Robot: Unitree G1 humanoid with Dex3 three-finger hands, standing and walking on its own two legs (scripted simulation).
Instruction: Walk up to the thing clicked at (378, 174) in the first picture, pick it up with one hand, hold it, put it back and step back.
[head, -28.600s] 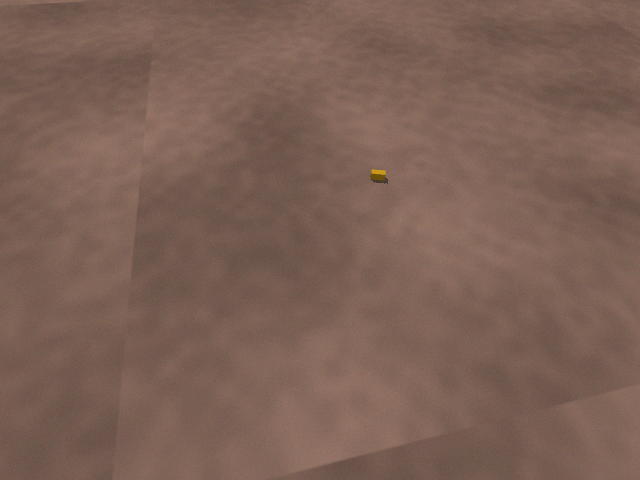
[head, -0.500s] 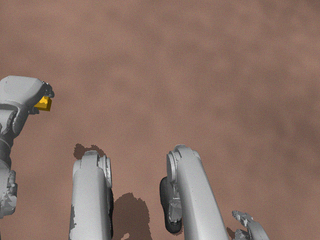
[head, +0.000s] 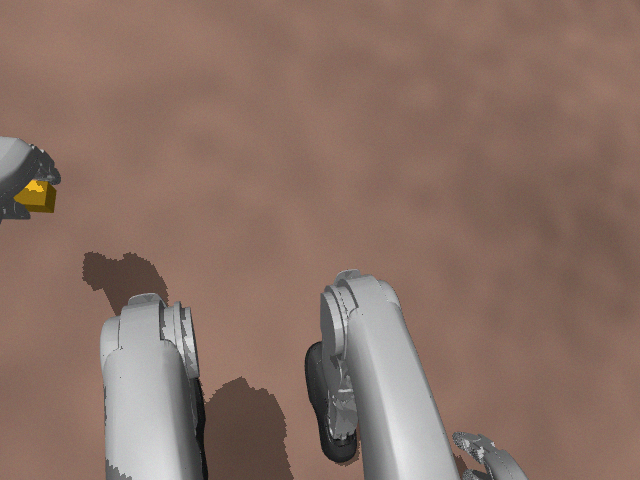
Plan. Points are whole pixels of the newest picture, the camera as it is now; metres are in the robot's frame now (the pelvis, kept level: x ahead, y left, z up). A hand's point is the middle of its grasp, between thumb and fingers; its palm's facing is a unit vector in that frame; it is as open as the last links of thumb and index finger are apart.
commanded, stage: crouch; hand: left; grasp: from above
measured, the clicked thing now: (20, 195) +0.46 +0.32 -0.20
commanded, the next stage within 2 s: lower in 0.32 s
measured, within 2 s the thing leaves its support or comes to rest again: rests again in 1.82 s
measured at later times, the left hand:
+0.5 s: hand (17, 199) +0.45 +0.32 -0.20, palm faces -0.48 +0.00 -0.88, open 6.1 cm
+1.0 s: hand (42, 211) +0.45 +0.32 -0.26, palm faces -0.48 -0.03 -0.88, open 6.1 cm
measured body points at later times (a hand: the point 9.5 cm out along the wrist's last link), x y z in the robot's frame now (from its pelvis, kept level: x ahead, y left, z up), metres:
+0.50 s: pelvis +0.00 +0.00 -0.04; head +0.25 +0.08 +0.33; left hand +0.47 +0.32 -0.15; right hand +0.07 -0.27 -0.14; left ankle +0.08 +0.12 -0.33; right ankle +0.10 -0.13 -0.33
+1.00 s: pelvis +0.00 +0.00 -0.06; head +0.26 +0.10 +0.30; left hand +0.47 +0.32 -0.21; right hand +0.05 -0.28 -0.14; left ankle +0.08 +0.12 -0.33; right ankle +0.10 -0.13 -0.33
